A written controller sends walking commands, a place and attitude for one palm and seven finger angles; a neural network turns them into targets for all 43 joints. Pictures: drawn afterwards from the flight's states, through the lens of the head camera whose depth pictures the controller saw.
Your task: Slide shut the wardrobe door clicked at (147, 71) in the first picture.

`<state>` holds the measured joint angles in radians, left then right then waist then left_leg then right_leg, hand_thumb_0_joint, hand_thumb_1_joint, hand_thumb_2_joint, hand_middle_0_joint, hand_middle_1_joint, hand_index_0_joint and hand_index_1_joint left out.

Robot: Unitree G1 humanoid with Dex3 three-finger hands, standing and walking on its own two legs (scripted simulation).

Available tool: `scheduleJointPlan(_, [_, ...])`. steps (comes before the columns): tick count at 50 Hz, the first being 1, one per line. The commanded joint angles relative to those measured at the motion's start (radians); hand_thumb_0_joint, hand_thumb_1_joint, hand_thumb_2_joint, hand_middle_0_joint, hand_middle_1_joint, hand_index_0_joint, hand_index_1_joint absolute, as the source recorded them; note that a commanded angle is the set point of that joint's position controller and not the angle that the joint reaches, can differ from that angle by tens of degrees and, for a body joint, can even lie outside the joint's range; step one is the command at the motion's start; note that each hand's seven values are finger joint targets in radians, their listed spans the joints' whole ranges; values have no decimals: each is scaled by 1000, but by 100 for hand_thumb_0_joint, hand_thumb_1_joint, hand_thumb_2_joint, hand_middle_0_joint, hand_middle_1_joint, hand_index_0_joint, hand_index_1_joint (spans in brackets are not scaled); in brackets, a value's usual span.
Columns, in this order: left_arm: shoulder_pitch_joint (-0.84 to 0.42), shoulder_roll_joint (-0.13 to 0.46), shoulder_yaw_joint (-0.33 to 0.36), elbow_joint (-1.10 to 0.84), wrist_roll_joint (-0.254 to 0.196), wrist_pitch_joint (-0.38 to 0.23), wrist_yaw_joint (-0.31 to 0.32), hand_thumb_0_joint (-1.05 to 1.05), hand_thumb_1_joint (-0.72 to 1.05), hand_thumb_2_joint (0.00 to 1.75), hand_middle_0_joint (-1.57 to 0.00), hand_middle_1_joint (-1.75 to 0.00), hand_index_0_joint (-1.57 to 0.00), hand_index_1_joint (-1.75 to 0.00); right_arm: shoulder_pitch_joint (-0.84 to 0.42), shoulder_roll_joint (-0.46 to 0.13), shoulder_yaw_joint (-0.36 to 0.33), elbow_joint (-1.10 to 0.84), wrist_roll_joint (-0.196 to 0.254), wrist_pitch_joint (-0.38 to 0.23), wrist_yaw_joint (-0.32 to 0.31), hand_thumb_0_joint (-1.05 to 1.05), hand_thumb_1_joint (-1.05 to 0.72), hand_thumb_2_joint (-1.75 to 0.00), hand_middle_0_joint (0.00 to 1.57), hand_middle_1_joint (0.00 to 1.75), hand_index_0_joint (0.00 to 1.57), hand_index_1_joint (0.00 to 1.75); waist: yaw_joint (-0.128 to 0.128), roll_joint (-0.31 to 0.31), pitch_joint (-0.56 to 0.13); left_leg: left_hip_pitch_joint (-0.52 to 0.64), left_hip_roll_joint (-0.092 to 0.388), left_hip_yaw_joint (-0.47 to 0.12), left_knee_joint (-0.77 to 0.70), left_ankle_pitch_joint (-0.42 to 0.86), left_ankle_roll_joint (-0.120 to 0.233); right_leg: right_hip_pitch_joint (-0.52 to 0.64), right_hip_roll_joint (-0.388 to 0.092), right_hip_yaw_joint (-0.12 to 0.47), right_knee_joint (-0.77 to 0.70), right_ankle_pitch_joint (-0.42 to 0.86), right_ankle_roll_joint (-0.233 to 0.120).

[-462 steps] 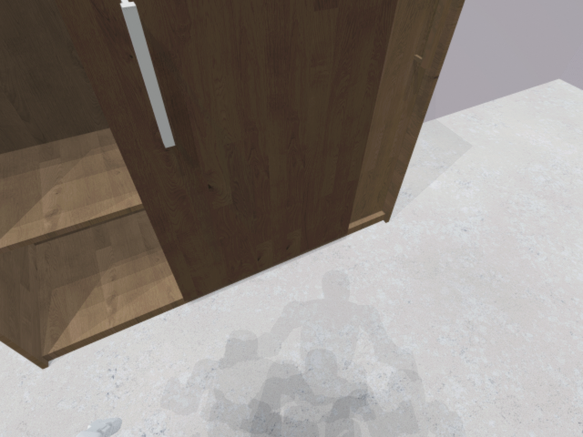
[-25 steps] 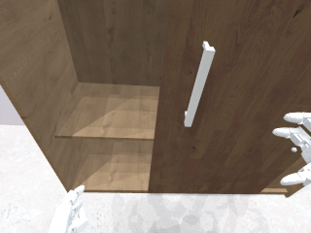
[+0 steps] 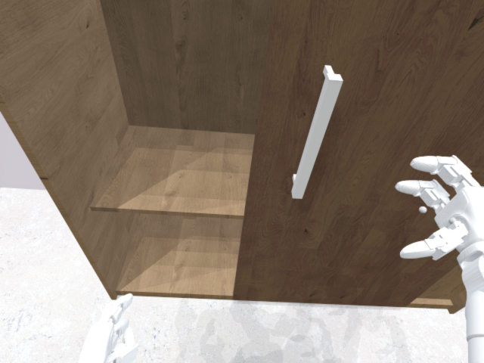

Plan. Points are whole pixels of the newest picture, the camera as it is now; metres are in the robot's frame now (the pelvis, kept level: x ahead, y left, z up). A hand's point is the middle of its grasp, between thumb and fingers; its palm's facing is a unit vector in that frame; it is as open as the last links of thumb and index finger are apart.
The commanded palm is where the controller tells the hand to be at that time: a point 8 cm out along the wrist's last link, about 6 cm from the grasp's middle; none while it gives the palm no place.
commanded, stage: move the hooked fingers beside the handle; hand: right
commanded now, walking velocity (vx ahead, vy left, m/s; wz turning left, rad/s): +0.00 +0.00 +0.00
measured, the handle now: (310, 139) +0.49 -0.10 +0.14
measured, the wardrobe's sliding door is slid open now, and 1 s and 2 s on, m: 0.48 0.48 0.48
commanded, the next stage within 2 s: feel for the door with the fingertips in 1.92 s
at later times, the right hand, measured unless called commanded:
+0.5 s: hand (388, 183) +0.37 -0.20 +0.16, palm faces -0.01 +1.00 -0.04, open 14.0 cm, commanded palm +0.35 -0.25 +0.15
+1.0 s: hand (351, 160) +0.42 -0.16 +0.15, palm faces -0.03 +1.00 -0.03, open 14.0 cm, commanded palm +0.41 -0.21 +0.15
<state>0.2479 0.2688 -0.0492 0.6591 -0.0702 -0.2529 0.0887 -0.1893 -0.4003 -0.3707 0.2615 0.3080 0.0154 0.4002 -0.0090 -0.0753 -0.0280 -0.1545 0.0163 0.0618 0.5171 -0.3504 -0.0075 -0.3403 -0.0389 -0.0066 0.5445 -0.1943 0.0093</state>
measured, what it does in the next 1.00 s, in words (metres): stands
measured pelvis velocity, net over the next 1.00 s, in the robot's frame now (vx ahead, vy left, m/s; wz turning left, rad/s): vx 0.01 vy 0.00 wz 0.02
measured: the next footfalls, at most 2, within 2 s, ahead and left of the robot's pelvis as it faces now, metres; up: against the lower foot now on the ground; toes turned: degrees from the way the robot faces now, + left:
none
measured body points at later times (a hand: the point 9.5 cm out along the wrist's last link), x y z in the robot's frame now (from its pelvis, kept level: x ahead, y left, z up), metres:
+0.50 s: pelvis +0.00 +0.00 +0.00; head +0.00 +0.02 +0.45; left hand +0.15 +0.25 -0.09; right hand +0.36 -0.26 +0.16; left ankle -0.05 +0.12 -0.73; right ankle +0.06 -0.13 -0.73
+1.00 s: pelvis +0.01 +0.00 +0.00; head +0.02 +0.02 +0.45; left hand +0.11 +0.26 -0.12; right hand +0.42 -0.21 +0.16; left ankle -0.05 +0.12 -0.73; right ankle +0.06 -0.13 -0.73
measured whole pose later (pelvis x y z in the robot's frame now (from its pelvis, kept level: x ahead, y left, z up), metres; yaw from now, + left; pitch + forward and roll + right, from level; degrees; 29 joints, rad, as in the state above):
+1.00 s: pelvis +0.01 +0.00 +0.00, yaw +1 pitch +2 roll +1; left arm 0.30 0.27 -0.01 0.70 -0.06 -0.14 0.05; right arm -0.57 -0.31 -0.24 0.63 0.19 -0.05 0.18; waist 0.04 -0.06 -0.02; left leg -0.22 0.02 0.04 0.55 -0.37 -0.01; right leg -0.40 -0.04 -0.03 0.57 -0.22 0.01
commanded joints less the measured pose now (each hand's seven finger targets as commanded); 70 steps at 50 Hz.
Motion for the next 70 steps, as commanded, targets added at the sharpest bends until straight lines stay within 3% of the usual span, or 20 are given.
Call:
scheduleJointPlan(1, [-100,128,48,-147,0,-50,9,0,90,90,-20,-30,-20,-30,-332,-259,-85,-188,18,-59,-21,0,50,-30,30,120,30,120,0,29,-187,-142,-38,4,-85,285,8,244,43,17,-48,104,-50])
scheduleJointPlan(8, [-85,123,51,-134,3,-46,7,0,90,90,-20,-30,-20,-30,-422,-195,-5,-196,-4,-72,-55,0,50,-30,30,120,30,120,17,11,-194,-162,-41,5,-92,248,12,270,41,23,-45,87,-48])
scheduleJointPlan(10, [-85,127,53,-125,2,-41,8,0,90,90,-20,-30,-20,-30,-470,-196,-3,-166,-8,-67,-71,0,50,-30,30,120,30,120,26,30,-186,-174,-40,2,-93,243,9,265,40,24,-49,74,-48])
scheduleJointPlan(13, [-75,130,56,-122,8,-28,7,0,90,90,-20,-30,-20,-30,-465,-236,-41,-129,-24,-63,-88,0,50,-30,30,120,30,120,10,47,-218,-140,-38,-2,-87,276,11,258,41,18,-42,110,-49])
scheduleJointPlan(17, [-77,122,57,-136,8,-20,-2,0,90,90,-20,-30,-20,-30,-496,-205,-19,-133,-28,-72,-98,0,50,-30,30,120,30,120,14,13,-244,-134,-37,-4,-75,319,12,274,42,13,-35,142,-47])
scheduleJointPlan(18, [-67,125,56,-124,10,-13,-2,0,90,90,-20,-30,-20,-30,-482,-222,-35,-91,-31,-71,-102,0,50,-30,30,120,30,120,13,59,-219,-127,-38,-5,-84,320,11,250,40,9,-33,135,-50])
scheduleJointPlan(21, [-65,131,59,-124,5,-2,-1,0,90,90,-20,-30,-20,-30,-524,-211,-17,-45,-29,-64,-97,0,50,-30,30,120,30,120,25,65,-202,-151,-38,-11,-83,315,7,235,42,4,-34,116,-51])
scheduleJointPlan(22, [-65,129,59,-127,5,0,-1,0,90,90,-20,-30,-20,-30,-543,-205,-5,-45,-35,-63,-97,0,50,-30,30,120,30,120,27,25,-197,-160,-38,-11,-81,306,9,242,42,3,-33,115,-49])
scheduleJointPlan(27, [-51,128,64,-125,7,11,-5,0,90,90,-20,-30,-20,-30,-610,-176,28,-53,-44,-83,-112,0,50,-30,30,120,30,120,38,13,-246,-160,-39,-10,-71,327,13,273,40,8,-21,144,-48])
scheduleJointPlan(39, [-13,134,74,-95,12,47,-18,0,90,90,-20,-30,-20,-30,-680,-159,39,84,-74,-97,-180,0,50,-30,30,120,30,120,45,57,-242,-167,-39,-11,-63,334,10,245,35,4,-18,143,-49])
scheduleJointPlan(43, [2,137,76,-85,13,58,-20,0,90,90,-20,-30,-20,-30,-779,-161,58,103,-87,-119,-199,0,50,-30,30,120,30,120,53,56,-260,-173,-39,-11,-61,311,14,251,33,9,-15,135,-47])
scheduleJointPlan(46, [12,129,79,-84,12,60,-26,0,90,90,-20,-30,-20,-30,-835,-88,115,115,-97,-132,-212,0,50,-30,30,120,30,120,71,18,-279,-206,-42,-9,-51,314,14,291,29,14,-9,150,-42])
scheduleJointPlan(48, [25,136,82,-69,17,69,-28,0,90,90,-20,-30,-20,-30,-837,-114,93,160,-103,-139,-229,0,50,-30,30,120,30,120,66,78,-274,-192,-43,-7,-53,310,14,263,28,16,-8,144,-44])
scheduleJointPlan(52, [37,133,83,-67,18,79,-34,0,90,90,-20,-30,-20,-30,-869,-107,89,212,-117,-142,-252,0,50,-30,30,120,30,120,70,53,-276,-199,-41,-13,-41,331,12,249,30,5,-4,149,-44])
scheduleJointPlan(53, [47,137,85,-57,21,86,-35,0,90,90,-20,-30,-20,-30,-876,-145,61,232,-126,-147,-261,0,50,-30,30,120,30,120,66,79,-271,-188,-41,-14,-43,334,14,231,29,4,3,150,-47])
scheduleJointPlan(55, [53,134,85,-56,21,89,-39,0,90,90,-20,-30,-20,-30,-940,-114,89,255,-130,-157,-267,0,50,-30,30,120,30,120,82,67,-266,-208,-42,-15,-37,334,12,230,31,3,5,143,-47])
scheduleJointPlan(59, [68,138,90,-69,26,98,-44,0,90,90,-20,-30,-20,-30,-886,-187,17,272,-135,-181,-266,0,50,-30,30,120,30,120,51,58,-341,-151,-41,-24,-21,387,15,225,35,-7,14,182,-47])
scheduleJointPlan(63, [70,138,91,-69,22,105,-42,0,90,90,-20,-30,-20,-30,-886,-185,21,288,-126,-187,-245,0,50,-30,30,120,30,120,64,98,-304,-152,-44,-27,-30,407,10,200,32,-16,19,178,-54])
scheduleJointPlan(65, [68,138,93,-79,19,105,-43,0,90,90,-20,-30,-20,-30,-868,-190,13,270,-123,-186,-237,0,50,-30,30,120,30,120,56,55,-313,-154,-44,-30,-26,414,11,211,35,-20,18,180,-52])
scheduleJointPlan(70, [63,134,94,-89,16,107,-47,0,90,90,-20,-30,-20,-30,-838,-169,34,213,-119,-184,-228,0,50,-30,30,120,30,120,59,45,-321,-145,-46,-26,-25,437,11,224,35,-22,20,200,-54])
